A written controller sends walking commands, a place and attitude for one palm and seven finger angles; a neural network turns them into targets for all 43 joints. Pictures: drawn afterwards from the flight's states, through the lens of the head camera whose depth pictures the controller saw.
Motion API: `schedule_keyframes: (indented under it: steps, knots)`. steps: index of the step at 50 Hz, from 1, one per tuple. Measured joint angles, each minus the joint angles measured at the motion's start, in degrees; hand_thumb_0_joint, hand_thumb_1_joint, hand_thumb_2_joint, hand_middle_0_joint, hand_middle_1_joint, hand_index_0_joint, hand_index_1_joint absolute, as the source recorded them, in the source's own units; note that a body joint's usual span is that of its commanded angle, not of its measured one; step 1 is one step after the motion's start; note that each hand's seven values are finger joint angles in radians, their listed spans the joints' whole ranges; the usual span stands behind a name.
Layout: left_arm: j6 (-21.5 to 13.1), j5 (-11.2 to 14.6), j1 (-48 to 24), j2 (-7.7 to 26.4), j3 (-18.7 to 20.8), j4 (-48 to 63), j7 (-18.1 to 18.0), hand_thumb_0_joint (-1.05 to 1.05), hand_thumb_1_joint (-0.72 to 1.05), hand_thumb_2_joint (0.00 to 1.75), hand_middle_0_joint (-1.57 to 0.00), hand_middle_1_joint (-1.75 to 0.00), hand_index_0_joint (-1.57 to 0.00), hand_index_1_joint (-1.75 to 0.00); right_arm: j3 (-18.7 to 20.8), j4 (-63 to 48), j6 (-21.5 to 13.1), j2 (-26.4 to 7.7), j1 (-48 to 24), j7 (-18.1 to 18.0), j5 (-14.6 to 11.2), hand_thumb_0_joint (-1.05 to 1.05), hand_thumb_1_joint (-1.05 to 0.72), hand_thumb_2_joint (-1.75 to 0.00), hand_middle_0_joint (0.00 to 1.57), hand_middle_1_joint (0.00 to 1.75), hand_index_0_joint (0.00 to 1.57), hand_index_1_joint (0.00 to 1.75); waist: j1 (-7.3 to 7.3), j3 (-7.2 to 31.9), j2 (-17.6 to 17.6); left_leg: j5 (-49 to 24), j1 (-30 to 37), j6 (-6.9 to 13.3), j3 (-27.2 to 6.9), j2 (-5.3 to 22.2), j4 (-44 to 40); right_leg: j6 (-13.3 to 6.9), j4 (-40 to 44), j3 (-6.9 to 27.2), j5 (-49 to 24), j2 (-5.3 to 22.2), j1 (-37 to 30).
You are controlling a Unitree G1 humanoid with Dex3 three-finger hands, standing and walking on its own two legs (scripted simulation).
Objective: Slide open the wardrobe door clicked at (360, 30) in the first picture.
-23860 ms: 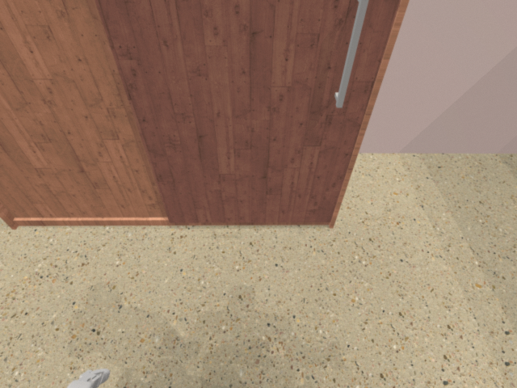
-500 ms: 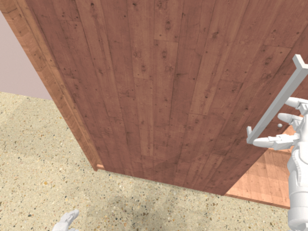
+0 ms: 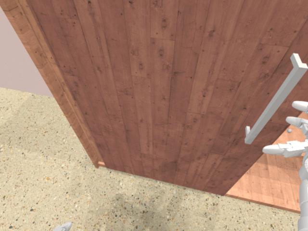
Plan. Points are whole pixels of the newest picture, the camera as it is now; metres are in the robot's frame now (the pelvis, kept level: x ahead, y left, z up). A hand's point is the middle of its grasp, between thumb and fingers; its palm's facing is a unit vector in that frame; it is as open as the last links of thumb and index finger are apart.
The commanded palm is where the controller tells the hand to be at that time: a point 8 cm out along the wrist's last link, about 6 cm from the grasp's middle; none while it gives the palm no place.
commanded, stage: slip the hand off the handle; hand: right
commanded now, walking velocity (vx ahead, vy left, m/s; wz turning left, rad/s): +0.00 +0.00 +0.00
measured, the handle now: (267, 106) +0.44 -0.26 +0.10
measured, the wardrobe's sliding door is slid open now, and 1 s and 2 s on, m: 0.66 0.66 0.66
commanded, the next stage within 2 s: draw the hand back to the body in 0.50 s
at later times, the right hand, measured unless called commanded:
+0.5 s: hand (297, 166) +0.27 -0.28 +0.09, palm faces +0.41 +0.89 -0.21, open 14.6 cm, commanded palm +0.22 -0.33 +0.11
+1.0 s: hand out of the picture +0.23 -0.28 +0.12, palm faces +0.21 +0.98 +0.00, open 14.7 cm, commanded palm +0.18 -0.32 +0.13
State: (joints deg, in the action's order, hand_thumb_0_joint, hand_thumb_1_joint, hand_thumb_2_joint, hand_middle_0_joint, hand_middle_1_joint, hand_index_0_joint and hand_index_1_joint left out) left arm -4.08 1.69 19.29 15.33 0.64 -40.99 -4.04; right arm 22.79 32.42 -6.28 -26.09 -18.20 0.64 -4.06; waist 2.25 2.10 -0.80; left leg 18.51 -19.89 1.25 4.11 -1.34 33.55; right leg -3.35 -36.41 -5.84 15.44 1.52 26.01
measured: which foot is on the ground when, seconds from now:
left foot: down 0.00-1.00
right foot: down 0.00-1.00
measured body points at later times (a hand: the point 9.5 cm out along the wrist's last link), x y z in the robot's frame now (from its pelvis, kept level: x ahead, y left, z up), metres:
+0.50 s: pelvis +0.00 +0.01 +0.01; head +0.00 +0.01 +0.46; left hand +0.19 +0.24 -0.08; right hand +0.25 -0.33 +0.10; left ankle -0.02 +0.11 -0.73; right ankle +0.04 -0.08 -0.73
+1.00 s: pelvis -0.01 +0.02 +0.00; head -0.03 +0.03 +0.45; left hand +0.15 +0.28 -0.07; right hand +0.21 -0.33 +0.12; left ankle -0.02 +0.11 -0.73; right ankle +0.04 -0.08 -0.73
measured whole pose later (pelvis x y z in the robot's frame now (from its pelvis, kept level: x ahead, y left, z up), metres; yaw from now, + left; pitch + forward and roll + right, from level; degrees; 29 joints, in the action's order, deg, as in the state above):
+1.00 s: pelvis -0.01 +0.02 +0.00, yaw -1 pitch -2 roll +1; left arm -11.7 4.6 14.8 17.1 -0.8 -37.3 -6.7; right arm 27.3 10.6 -1.0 -23.4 6.2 20.9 -22.9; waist -1.6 1.5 -2.4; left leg 18.7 -12.7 2.4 4.8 -2.1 33.2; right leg -1.6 -35.0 -4.9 14.5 2.1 18.5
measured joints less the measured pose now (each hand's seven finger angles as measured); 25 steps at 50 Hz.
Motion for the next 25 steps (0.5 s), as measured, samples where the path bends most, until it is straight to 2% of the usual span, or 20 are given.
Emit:
schedule_keyframes:
  steps: [5, 10, 17, 25]
  knots:
    - [-0.3, 0.1, -1.1, -0.5, -0.3, 0.5, -0.2, 0.01, 0.90, 0.89, -0.20, -0.30, -0.21, -0.30, -0.1, -6.0, 2.0, 2.1, 6.0, -0.9, -0.7, -0.02, 0.54, -0.20, 0.25, 1.15, 0.26, 1.15, -0.55, 0.1, 0.0, 0.3, 1.3, -0.2, -0.1, 0.2, -0.2, -0.2, 0.2, -0.1, 0.3, -0.3, -1.4]
    - [-1.2, -0.2, -3.5, -1.0, -0.8, 0.8, -0.8, 0.01, 0.90, 0.89, -0.20, -0.30, -0.21, -0.30, -0.9, -10.9, 2.7, 3.5, 9.7, -1.8, -0.9, -0.02, 0.54, -0.20, 0.25, 1.15, 0.26, 1.15, -1.75, -0.3, 0.0, 0.3, 2.6, -0.2, 0.4, 0.3, -0.7, -0.1, 0.4, 0.4, 0.2, -0.5, -2.3]
    - [-2.7, 0.0, -7.0, -1.2, -1.5, 1.2, -1.5, 0.01, 0.90, 0.89, -0.20, -0.30, -0.21, -0.30, -3.4, -15.8, 3.8, 4.9, 12.6, -1.2, -1.8, -0.02, 0.54, -0.20, 0.25, 1.15, 0.25, 1.15, -3.57, -0.6, -0.5, 0.0, 4.4, -0.1, 1.3, 0.7, -1.6, 0.0, 1.5, 1.3, -0.5, -1.0, -3.8]
    - [-3.8, 0.1, -9.0, -1.7, -2.3, 2.4, -1.4, 0.01, 0.90, 0.89, -0.20, -0.30, -0.21, -0.30, -4.3, -22.3, 5.9, 6.4, 19.2, -0.8, -2.8, -0.02, 0.54, -0.20, 0.25, 1.15, 0.25, 1.15, -4.78, -0.4, -0.7, -0.3, 6.4, 0.3, 1.3, 0.6, -2.7, 0.6, 3.3, 1.3, -1.2, -1.0, -6.2]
